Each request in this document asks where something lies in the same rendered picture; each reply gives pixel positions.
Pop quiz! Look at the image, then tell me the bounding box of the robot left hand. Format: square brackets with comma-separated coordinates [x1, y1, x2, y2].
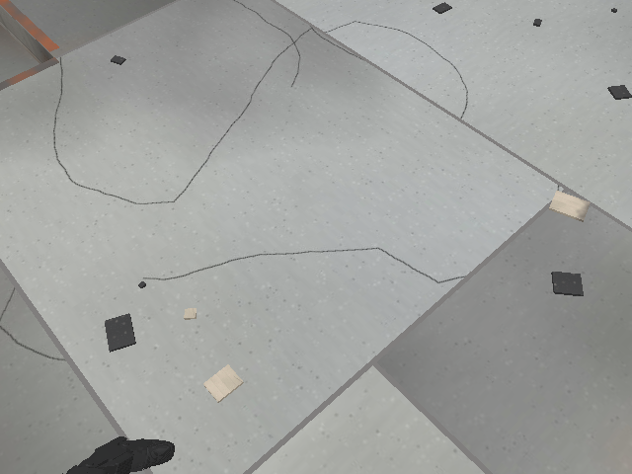
[62, 436, 175, 474]

